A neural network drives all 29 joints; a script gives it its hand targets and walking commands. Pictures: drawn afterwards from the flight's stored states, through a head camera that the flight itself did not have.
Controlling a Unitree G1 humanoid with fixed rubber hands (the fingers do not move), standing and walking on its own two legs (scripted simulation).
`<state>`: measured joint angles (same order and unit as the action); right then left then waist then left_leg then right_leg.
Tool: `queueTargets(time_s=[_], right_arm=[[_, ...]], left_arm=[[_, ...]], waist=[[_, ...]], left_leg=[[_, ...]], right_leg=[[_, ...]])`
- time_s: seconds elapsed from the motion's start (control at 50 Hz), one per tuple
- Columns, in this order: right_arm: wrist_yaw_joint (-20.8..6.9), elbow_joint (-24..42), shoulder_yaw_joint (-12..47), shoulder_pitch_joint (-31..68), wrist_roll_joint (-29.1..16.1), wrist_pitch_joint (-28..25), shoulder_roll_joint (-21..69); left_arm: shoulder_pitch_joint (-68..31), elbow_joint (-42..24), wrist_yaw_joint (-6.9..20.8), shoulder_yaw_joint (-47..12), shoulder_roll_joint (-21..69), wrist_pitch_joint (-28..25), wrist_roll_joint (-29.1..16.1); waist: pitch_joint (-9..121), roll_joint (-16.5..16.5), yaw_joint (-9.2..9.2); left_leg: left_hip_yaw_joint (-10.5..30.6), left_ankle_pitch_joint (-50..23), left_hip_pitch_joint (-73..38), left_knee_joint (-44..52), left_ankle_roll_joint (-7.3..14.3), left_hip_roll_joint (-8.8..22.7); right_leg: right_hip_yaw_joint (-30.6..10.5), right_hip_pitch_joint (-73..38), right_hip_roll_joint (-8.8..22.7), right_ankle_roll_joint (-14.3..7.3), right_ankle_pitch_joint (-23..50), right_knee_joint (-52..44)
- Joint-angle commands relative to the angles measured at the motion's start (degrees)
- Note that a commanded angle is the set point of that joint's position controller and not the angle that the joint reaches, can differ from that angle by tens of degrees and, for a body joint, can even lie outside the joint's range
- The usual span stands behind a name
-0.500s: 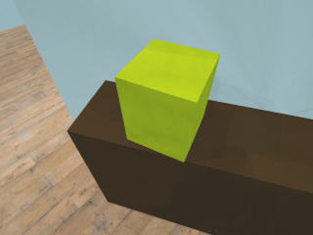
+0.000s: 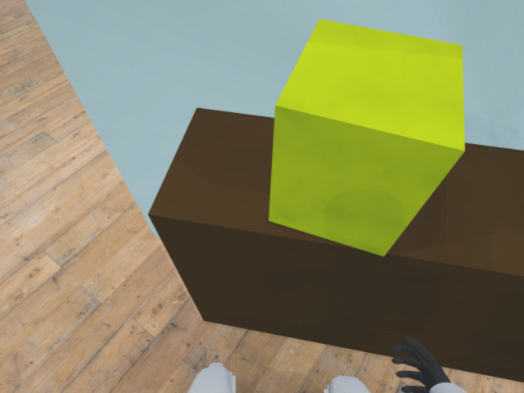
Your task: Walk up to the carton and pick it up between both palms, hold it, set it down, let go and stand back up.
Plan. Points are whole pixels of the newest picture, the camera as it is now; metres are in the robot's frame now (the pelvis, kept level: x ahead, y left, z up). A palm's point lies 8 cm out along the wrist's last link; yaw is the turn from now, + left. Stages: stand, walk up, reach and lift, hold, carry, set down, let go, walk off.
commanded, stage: walk up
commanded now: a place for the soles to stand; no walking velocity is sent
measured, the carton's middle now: (353, 143) +0.46 -0.10 +0.11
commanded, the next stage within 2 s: none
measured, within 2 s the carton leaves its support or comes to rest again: neither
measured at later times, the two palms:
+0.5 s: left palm (132, 380) +0.15 +0.23 -0.10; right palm out of the picture -0.05 -0.26 -0.12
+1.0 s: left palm (161, 371) +0.16 +0.19 -0.10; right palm out of the picture -0.06 -0.24 -0.11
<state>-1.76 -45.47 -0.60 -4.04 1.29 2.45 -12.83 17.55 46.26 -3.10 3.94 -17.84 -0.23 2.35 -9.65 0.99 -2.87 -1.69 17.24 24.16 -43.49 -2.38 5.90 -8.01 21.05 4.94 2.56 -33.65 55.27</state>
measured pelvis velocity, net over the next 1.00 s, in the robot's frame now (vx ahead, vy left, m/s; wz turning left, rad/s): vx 0.01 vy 0.00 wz -0.46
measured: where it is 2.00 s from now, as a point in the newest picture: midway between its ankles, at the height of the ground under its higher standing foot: outside the picture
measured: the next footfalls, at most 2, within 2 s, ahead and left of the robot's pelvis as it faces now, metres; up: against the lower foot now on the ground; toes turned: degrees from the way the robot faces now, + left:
right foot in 0.46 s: -0.02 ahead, -0.13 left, +0.00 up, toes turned -22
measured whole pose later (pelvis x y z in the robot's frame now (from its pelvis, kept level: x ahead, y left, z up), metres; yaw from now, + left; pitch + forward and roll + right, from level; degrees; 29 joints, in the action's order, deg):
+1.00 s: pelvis +0.01 +0.00 +0.02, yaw -26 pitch +0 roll +1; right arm -0.7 -51.6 1.2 -16.1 0.9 0.0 -13.8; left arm 15.9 51.0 -0.3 -1.5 -12.1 -1.7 0.6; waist -1.0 0.4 0.7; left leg -8.2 16.1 13.1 -29.7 -0.8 3.3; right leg -8.2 15.1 -1.1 1.0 -17.8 33.1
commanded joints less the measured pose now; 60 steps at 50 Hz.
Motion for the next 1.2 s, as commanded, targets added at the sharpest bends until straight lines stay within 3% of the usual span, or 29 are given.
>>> queueTargets(time_s=[0.0,0.04,0.1,0.12,0.14,0.18,0.24,0.32,0.38,0.4,0.42,0.44,0.46,0.48,0.52,0.54,0.56,0.58,0.62,0.64,0.66,0.68,0.74,0.82,0.94,0.96,1.02,1.1,1.18], right_arm=[[2.88,4.69,-4.09,-3.91,-0.10,0.35,-12.75],[2.71,5.69,-3.15,-2.65,0.14,-0.86,-9.66],[3.56,4.44,-3.37,-6.92,0.32,-2.69,-9.58],[3.91,4.45,-3.70,-6.96,0.60,-3.01,-10.50],[4.36,4.84,-3.57,-6.63,0.75,-3.31,-10.49],[5.13,4.53,-3.52,-9.15,0.97,-4.23,-9.65],[5.20,5.00,-3.88,-8.90,1.20,-4.72,-12.01],[4.25,5.77,-3.75,-7.91,1.62,-3.80,-13.17],[3.54,5.16,-2.79,-6.06,2.30,-1.43,-13.82],[2.65,5.42,-2.05,-7.63,1.52,-0.70,-11.78],[1.66,6.24,-0.16,-9.09,0.84,-0.54,-6.92],[0.86,7.06,0.06,-7.43,0.92,0.18,-6.44],[1.01,7.09,0.21,-7.79,0.76,0.83,-7.88],[1.10,6.48,0.54,-7.93,0.12,0.77,-6.98],[1.37,4.40,1.24,-12.13,-0.38,-0.51,-5.98],[1.68,2.85,1.17,-15.26,-0.59,-1.21,-6.62],[2.03,2.19,1.05,-14.95,-0.08,-1.60,-7.46],[2.11,0.94,1.03,-16.21,-0.15,-1.97,-6.75],[2.16,1.12,0.52,-15.98,0.29,-3.04,-8.24],[2.27,1.85,0.44,-16.10,-0.22,-3.47,-9.71],[2.17,1.27,-0.15,-13.43,-0.94,-3.45,-11.65],[1.81,0.94,-0.36,-11.14,-0.57,-2.94,-12.44],[1.08,-0.52,0.18,-11.07,-0.93,-2.21,-9.58],[1.00,-1.90,0.68,-13.07,-0.72,-3.03,-7.63],[1.25,-3.70,0.55,-13.40,-0.50,-3.39,-7.69],[1.59,-3.67,0.32,-13.47,-0.29,-3.37,-8.02],[1.70,-4.57,0.39,-12.25,0.13,-2.96,-7.98],[1.81,-6.43,0.38,-13.10,-0.38,-2.34,-8.39],[1.88,-6.85,0.29,-11.33,-0.23,-2.18,-8.58]], left_arm=[[7.70,-3.77,-0.75,-0.20,-1.92,0.46,-0.41],[8.61,-2.51,-0.13,0.40,-2.66,1.42,-0.05],[2.33,-5.15,1.03,0.83,-4.67,2.91,1.20],[0.92,-6.25,1.76,0.93,-3.32,3.15,0.36],[0.00,-6.58,2.53,0.96,-4.26,3.47,0.60],[-1.28,-6.40,3.59,1.71,-4.71,3.78,1.08],[-3.42,-8.11,4.65,1.37,-3.65,3.52,0.28],[-2.69,-7.78,5.08,1.29,-1.54,1.98,-0.90],[3.66,-4.82,4.73,2.01,-0.75,0.29,-1.76],[5.17,-4.59,4.25,2.28,-1.90,-0.13,-1.82],[5.96,-5.56,3.55,3.18,-6.28,-0.50,-1.92],[3.41,-7.38,2.64,3.17,-8.01,-0.52,-3.01],[3.87,-6.81,1.53,2.94,-8.95,-0.46,-3.35],[2.15,-6.80,1.00,2.66,-7.89,-0.49,-3.36],[-3.68,-7.63,0.77,1.15,-4.57,-0.47,-1.28],[-4.27,-7.83,1.01,0.80,-4.29,-0.38,-0.66],[-4.37,-8.22,1.48,0.38,-3.31,-0.49,-0.87],[-5.57,-7.61,1.93,-0.05,-2.94,-0.48,-0.44],[-5.29,-6.72,2.90,-1.02,-1.10,-0.49,-0.72],[-4.90,-6.98,3.27,-2.25,0.67,-0.70,-1.14],[-1.97,-5.50,3.30,-2.49,2.13,-0.48,-1.82],[0.62,-4.17,3.26,-2.57,1.94,-0.21,-2.06],[0.05,-1.85,3.27,-2.45,-1.18,-0.83,-2.09],[-0.44,0.33,2.75,-3.48,-1.55,-2.29,-2.06],[-0.97,2.09,2.36,-3.80,-1.43,-2.55,-1.79],[-1.01,2.16,2.38,-3.76,-1.37,-2.60,-1.80],[-0.85,2.59,1.91,-3.93,-1.50,-2.18,-1.41],[-0.82,3.52,1.78,-4.11,-2.17,-1.79,-2.06],[-0.63,4.45,1.47,-3.76,-2.37,-1.74,-2.07]], waist=[[10.64,-14.26,2.70],[8.74,-9.93,1.43],[6.65,-6.74,4.50],[6.49,-8.17,4.77],[5.32,-8.56,4.36],[4.49,-3.56,4.50],[5.42,-11.65,5.31],[8.61,-12.00,4.80],[9.66,-6.72,0.52],[10.71,-0.96,-0.33],[9.97,11.16,-0.33],[4.77,9.28,0.32],[5.44,5.74,0.10],[5.88,6.57,1.15],[7.30,8.83,3.66],[9.86,13.11,4.44],[10.50,9.93,3.31],[9.14,10.28,4.27],[10.64,1.24,5.19],[10.07,-0.01,4.83],[8.62,-4.19,2.24],[6.05,-4.18,0.38],[2.48,-6.49,1.92],[6.43,-3.43,3.34],[12.47,2.87,3.52],[13.75,1.59,3.60],[11.33,-1.51,3.55],[9.69,1.99,4.23],[6.90,-1.43,2.99]], left_leg=[[14.33,-15.78,-14.22,22.11,12.01,15.46],[11.56,-10.66,-10.36,21.86,12.76,15.68],[16.01,-2.36,-11.34,24.16,17.30,21.52],[13.48,-0.65,-11.50,25.48,17.73,22.04],[12.45,6.03,-11.29,26.86,17.17,21.39],[13.15,12.32,-12.44,27.56,16.01,21.35],[8.35,12.02,-13.94,28.03,15.73,21.90],[-1.54,12.72,-8.92,24.89,13.19,19.16],[-8.37,13.05,0.15,14.17,9.35,15.59],[-10.09,15.12,0.67,7.09,6.80,11.99],[-12.67,19.15,6.66,-4.19,2.53,5.84],[-6.48,22.75,9.87,-12.07,0.63,1.89],[-0.82,21.94,7.61,-12.61,0.78,2.01],[0.31,19.84,5.83,-11.99,1.08,2.29],[0.16,14.61,3.50,-6.46,1.31,2.00],[-1.35,13.17,0.52,-2.99,1.82,0.85],[-0.85,10.61,-3.20,-0.31,1.98,0.39],[-1.07,6.32,-7.37,4.65,2.73,-0.67],[2.31,-11.90,-16.83,16.82,3.53,0.85],[7.60,-7.50,-14.30,21.44,4.72,6.01],[11.46,5.42,-7.50,25.44,6.20,8.73],[10.59,17.56,-1.19,26.68,6.93,7.97],[4.41,15.37,-4.21,25.98,4.50,2.68],[0.70,2.46,-10.87,21.39,4.46,1.54],[-1.58,-7.35,-17.98,18.43,4.48,1.89],[-1.87,-12.45,-19.84,17.42,4.78,1.79],[-2.83,-13.94,-19.25,17.91,5.23,2.55],[-2.78,-9.20,-18.79,17.98,5.02,2.15],[-3.99,-7.90,-18.04,19.23,4.78,2.56]], right_leg=[[1.34,12.45,-2.32,-1.05,-1.99,17.72],[2.23,9.12,-2.63,-0.05,1.81,18.31],[2.08,13.74,-1.81,0.71,4.39,19.56],[1.41,14.53,-1.38,0.67,5.39,17.02],[0.49,14.85,-1.18,1.10,6.40,16.78],[1.16,16.77,-2.57,1.11,7.22,17.28],[2.10,15.70,-1.16,0.62,6.10,7.45],[8.32,3.48,-2.87,-1.35,5.64,-6.00],[11.97,-11.61,-7.02,-3.11,16.94,-17.69],[7.77,-12.38,-6.34,-4.05,17.47,-24.71],[-10.89,-10.97,3.65,-8.02,9.54,-31.71],[-26.23,-4.08,9.41,-10.97,9.14,-37.04],[-27.23,-0.65,11.91,-13.65,8.87,-39.44],[-23.53,0.56,10.45,-14.75,8.32,-38.98],[-14.18,-2.69,6.56,-13.23,14.48,-35.99],[-11.73,-4.57,5.54,-12.09,18.86,-33.47],[-12.74,-2.98,6.49,-11.86,18.14,-32.34],[-10.01,-0.06,4.26,-10.47,22.03,-30.64],[-6.93,3.57,2.28,-7.27,27.49,-24.89],[-3.56,3.04,-0.46,-5.36,21.61,-21.85],[0.44,-0.65,-5.06,-4.77,14.25,-20.78],[0.90,-5.46,-4.78,-4.95,11.76,-23.20],[-2.91,-0.12,-3.99,-4.80,11.10,-26.64],[-4.09,-0.53,-2.04,-4.81,18.71,-29.26],[-3.99,-3.24,-1.89,-4.82,33.10,-27.35],[-4.29,-3.68,-1.15,-4.83,37.39,-26.62],[-4.07,-2.78,-1.47,-4.97,39.83,-25.48],[-5.08,-0.36,-2.08,-5.14,36.18,-27.10],[-5.23,0.05,-2.59,-4.93,35.69,-26.60]])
